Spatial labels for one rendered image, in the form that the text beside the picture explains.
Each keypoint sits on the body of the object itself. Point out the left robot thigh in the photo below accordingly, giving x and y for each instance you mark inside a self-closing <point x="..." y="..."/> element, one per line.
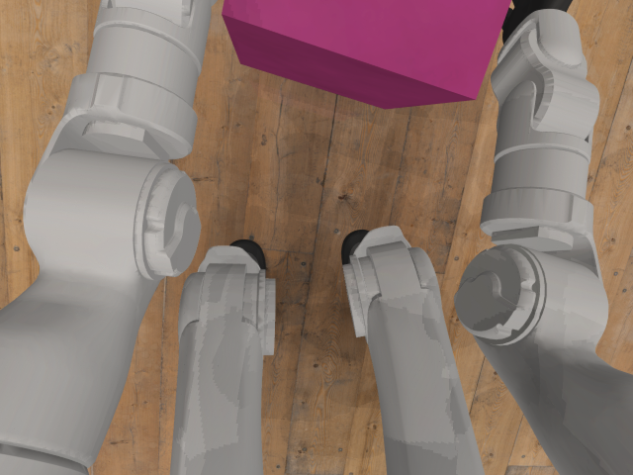
<point x="217" y="423"/>

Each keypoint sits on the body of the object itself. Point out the left robot shin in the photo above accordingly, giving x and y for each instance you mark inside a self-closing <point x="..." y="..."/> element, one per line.
<point x="190" y="302"/>

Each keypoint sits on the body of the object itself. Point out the carton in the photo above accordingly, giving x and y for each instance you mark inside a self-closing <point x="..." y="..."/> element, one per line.
<point x="386" y="53"/>

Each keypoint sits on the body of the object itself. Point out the robot left forearm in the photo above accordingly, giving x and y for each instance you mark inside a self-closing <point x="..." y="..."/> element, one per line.
<point x="136" y="97"/>

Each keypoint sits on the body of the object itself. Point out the robot right upper arm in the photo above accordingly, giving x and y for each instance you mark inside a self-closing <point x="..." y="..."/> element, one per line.
<point x="538" y="318"/>

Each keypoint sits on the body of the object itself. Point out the robot right forearm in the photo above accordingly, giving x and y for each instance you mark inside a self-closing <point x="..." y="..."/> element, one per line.
<point x="546" y="113"/>

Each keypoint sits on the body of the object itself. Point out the robot right hand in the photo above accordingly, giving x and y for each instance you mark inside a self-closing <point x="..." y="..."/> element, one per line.
<point x="523" y="8"/>

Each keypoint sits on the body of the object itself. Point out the robot left upper arm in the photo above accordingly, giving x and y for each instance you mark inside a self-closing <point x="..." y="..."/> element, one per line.
<point x="105" y="229"/>

